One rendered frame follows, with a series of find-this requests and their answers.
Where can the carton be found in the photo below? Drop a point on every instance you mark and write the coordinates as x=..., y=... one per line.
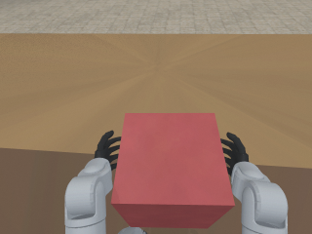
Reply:
x=171, y=171

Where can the left robot forearm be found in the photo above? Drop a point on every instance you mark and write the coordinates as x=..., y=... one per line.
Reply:
x=84, y=199

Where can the right robot forearm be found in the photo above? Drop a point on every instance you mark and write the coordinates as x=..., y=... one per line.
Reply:
x=264, y=204

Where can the left robot hand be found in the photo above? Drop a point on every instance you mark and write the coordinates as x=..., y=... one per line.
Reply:
x=104, y=151

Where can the right robot hand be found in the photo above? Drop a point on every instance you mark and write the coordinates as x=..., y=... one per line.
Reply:
x=237, y=153

